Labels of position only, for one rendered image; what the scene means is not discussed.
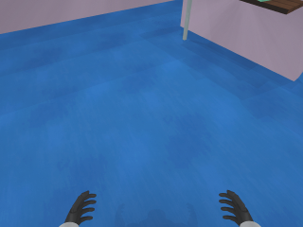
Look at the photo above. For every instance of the table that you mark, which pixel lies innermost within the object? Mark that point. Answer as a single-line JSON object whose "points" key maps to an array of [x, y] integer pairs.
{"points": [[281, 6]]}

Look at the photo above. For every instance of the right robot hand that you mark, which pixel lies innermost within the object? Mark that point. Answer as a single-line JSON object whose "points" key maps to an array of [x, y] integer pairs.
{"points": [[239, 210]]}

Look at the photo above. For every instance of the left robot hand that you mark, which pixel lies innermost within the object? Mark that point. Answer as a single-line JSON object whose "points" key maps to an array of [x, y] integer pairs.
{"points": [[76, 211]]}

